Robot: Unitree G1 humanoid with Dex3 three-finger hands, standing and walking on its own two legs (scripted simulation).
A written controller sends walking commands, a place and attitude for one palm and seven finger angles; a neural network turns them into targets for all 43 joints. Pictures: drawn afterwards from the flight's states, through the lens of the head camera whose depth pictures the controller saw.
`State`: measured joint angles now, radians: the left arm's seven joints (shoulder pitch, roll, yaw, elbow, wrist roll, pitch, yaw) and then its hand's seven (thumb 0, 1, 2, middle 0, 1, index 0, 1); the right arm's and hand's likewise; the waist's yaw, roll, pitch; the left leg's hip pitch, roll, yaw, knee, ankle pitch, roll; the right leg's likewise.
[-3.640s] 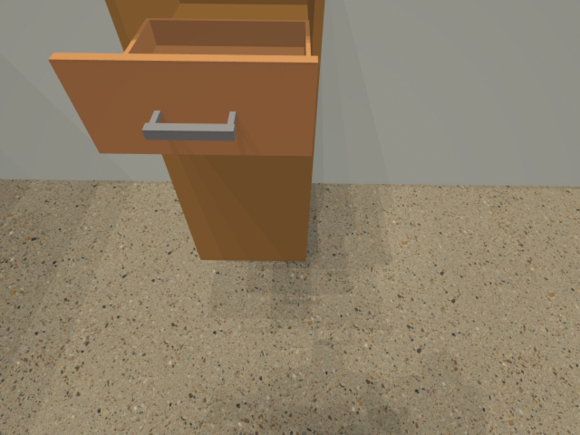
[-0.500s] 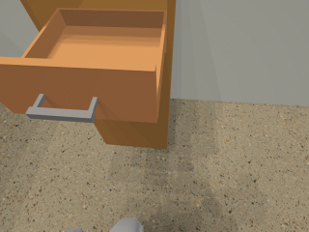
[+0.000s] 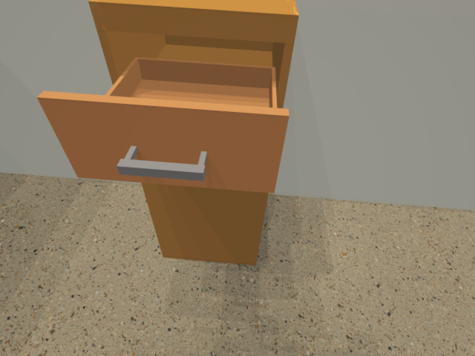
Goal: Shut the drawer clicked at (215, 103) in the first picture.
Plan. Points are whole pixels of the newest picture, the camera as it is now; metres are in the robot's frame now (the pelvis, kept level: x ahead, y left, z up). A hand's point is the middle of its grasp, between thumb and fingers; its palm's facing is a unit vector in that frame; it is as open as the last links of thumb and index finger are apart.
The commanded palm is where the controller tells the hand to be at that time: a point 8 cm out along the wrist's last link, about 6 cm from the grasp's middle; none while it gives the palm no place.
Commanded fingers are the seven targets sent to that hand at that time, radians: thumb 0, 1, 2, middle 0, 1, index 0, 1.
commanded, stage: come to a stop and stand still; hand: left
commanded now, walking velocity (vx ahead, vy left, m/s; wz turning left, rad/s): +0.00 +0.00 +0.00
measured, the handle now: (165, 162) +0.38 +0.16 +0.15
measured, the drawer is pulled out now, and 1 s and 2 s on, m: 0.28 0.28 0.28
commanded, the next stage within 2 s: look again from close up in 0.32 s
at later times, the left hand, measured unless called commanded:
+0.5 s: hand out of the picture -0.07 +0.16 -0.17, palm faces +0.05 -0.99 -0.16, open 7.4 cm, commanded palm none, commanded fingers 0.00 0.90 0.90 -0.20 -0.30 -0.20 -0.30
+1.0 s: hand out of the picture -0.02 +0.14 -0.17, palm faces +0.04 -0.99 -0.16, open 7.4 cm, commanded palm none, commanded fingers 0.00 0.90 0.90 -0.20 -0.30 -0.20 -0.30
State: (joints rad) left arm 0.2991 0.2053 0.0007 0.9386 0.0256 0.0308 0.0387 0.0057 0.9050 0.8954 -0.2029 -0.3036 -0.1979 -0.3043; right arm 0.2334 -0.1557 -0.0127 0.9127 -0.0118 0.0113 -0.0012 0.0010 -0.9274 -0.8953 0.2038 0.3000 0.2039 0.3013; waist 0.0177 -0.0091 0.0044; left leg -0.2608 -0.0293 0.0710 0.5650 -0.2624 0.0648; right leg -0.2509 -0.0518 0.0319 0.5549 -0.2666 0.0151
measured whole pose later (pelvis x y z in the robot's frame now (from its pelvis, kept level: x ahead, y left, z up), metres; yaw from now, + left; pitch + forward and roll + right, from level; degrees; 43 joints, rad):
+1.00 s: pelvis -0.01 -0.02 +0.01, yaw +1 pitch -1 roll +0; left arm 0.33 0.15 -0.01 1.06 0.02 -0.01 0.04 0.00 0.91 0.90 -0.20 -0.30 -0.20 -0.30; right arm 0.28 -0.14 -0.01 1.09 -0.01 -0.01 -0.01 0.01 -0.92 -0.90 0.20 0.30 0.20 0.30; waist 0.00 -0.03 0.02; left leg -0.26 -0.02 0.05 0.47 -0.18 0.04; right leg -0.25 0.00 0.08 0.45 -0.19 0.03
